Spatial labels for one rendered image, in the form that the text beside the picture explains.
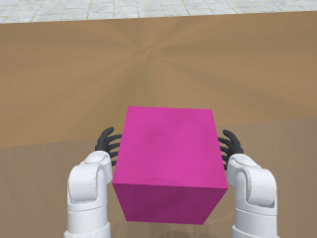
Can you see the right robot hand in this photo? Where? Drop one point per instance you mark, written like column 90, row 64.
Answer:
column 234, row 146

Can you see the carton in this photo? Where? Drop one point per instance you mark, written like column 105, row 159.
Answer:
column 169, row 167

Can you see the right robot forearm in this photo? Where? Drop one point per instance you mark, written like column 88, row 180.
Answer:
column 255, row 198

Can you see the left robot hand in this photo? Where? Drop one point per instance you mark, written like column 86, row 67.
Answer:
column 104, row 140

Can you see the left robot forearm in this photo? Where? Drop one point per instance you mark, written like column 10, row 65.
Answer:
column 87, row 197

